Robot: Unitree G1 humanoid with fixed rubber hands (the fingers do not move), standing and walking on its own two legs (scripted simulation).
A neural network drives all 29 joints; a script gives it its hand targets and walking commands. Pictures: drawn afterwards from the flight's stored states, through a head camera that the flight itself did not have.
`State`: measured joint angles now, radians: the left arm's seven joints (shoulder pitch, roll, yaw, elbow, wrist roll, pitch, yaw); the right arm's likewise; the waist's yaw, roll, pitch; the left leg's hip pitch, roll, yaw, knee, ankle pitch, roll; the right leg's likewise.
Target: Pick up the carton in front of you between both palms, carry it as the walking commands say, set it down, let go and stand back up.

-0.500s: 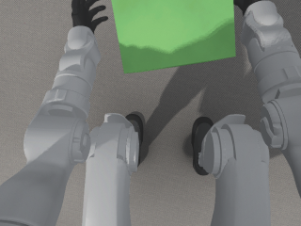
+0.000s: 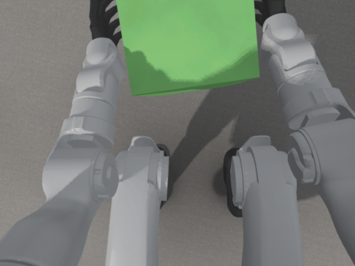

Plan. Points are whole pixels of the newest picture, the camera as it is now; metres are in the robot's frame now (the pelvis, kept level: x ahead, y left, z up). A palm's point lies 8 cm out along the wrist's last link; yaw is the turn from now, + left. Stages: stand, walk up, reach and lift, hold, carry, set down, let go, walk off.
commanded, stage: reach and lift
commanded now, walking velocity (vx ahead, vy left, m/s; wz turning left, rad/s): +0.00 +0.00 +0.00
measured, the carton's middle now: (187, 42) +0.52 +0.01 -0.21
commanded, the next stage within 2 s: none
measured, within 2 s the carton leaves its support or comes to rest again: neither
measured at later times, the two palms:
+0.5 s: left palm (29, 18) +0.48 +0.15 +0.06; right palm out of the picture +0.49 -0.15 +0.06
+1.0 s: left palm out of the picture +0.44 +0.15 +0.22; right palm out of the picture +0.44 -0.15 +0.22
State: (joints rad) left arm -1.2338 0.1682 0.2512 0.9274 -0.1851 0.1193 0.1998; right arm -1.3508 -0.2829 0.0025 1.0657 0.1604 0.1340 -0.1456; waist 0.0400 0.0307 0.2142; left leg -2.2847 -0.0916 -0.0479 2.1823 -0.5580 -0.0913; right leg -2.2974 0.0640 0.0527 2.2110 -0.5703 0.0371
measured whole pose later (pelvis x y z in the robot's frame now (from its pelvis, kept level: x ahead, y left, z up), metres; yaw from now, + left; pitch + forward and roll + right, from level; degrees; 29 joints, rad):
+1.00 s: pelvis +0.05 +0.00 +0.26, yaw -2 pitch +32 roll +0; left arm -0.63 -0.09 0.40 0.63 0.15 0.30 0.08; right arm -0.65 0.05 -0.33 0.68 -0.16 0.31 -0.06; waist 0.02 0.00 -0.24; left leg -1.41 -0.10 -0.12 1.34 -0.49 -0.05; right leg -1.41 0.10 0.11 1.35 -0.49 0.04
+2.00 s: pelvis +0.09 +0.01 +0.41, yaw -2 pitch -3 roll +0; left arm -0.33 -0.17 0.32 0.40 0.30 0.60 0.00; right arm -0.31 0.16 -0.29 0.40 -0.29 0.61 0.00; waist 0.00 0.00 -0.01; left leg -0.19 -0.05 -0.14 0.48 -0.23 -0.01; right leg -0.19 0.05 0.14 0.48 -0.23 0.01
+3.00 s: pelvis +0.10 +0.01 +0.41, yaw -2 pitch -7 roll +0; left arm -0.27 -0.15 0.24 0.25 0.28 0.75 0.00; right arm -0.26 0.15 -0.22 0.24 -0.27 0.77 0.00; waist 0.00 0.00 0.00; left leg -0.04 -0.04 -0.14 0.36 -0.19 -0.01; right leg -0.04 0.04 0.13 0.36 -0.19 0.01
